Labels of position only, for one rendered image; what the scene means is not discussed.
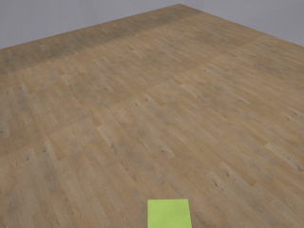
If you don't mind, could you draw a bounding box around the carton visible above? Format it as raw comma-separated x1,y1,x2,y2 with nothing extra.
147,199,192,228

